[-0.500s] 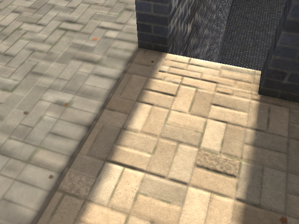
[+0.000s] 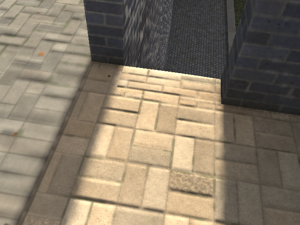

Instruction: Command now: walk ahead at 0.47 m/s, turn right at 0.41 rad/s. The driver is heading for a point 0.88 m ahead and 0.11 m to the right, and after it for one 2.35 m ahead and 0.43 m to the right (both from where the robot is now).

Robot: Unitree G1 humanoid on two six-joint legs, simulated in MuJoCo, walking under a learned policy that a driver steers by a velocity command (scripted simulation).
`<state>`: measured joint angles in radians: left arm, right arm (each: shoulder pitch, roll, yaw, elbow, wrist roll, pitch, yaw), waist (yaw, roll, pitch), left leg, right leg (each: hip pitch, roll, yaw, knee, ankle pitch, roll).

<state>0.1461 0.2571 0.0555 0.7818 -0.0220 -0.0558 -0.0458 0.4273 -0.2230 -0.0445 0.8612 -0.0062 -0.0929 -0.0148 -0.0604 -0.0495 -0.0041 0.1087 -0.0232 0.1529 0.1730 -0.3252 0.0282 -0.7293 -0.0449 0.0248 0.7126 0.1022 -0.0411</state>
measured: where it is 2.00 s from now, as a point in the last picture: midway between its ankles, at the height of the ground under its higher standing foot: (169, 146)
